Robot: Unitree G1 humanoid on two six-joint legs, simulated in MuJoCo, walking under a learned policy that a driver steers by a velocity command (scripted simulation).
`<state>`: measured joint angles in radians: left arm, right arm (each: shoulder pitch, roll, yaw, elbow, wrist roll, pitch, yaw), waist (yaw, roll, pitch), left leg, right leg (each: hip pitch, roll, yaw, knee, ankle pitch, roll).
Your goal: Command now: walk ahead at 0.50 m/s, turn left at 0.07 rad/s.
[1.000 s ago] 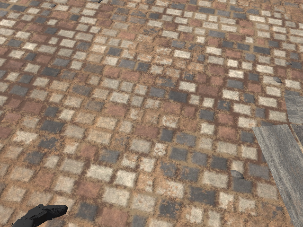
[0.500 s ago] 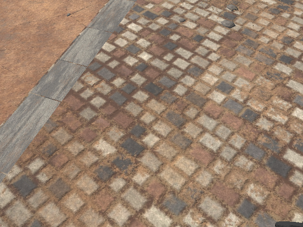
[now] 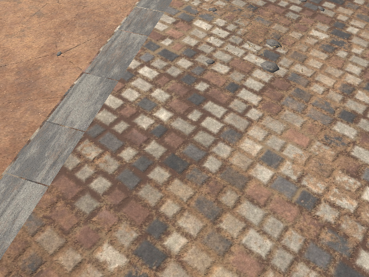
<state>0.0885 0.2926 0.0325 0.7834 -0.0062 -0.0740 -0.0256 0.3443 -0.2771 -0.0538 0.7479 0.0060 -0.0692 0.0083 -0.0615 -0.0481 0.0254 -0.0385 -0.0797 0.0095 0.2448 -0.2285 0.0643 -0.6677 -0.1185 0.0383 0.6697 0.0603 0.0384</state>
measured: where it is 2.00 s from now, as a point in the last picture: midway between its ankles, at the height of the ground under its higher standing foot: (239, 183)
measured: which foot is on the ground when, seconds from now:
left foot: down 0.00-0.16, up 0.18-0.62, down 0.64-1.00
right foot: up 0.00-0.14, down 0.16-0.64, up 0.66-1.00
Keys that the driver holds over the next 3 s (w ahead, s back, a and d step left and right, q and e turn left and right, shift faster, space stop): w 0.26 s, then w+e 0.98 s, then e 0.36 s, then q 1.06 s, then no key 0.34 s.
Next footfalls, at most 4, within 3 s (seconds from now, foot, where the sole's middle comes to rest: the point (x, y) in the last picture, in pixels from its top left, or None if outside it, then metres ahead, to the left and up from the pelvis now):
0.16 right None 0.28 -0.15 -0.78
0.64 left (157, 260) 0.55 0.08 -0.78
1.16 right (242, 211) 0.72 -0.26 -0.78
1.62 left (227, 156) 1.00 -0.24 -0.78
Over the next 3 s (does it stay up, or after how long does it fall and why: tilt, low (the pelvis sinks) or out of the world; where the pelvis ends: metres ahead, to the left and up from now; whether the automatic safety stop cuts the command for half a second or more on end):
stays up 0.87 -0.26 0.00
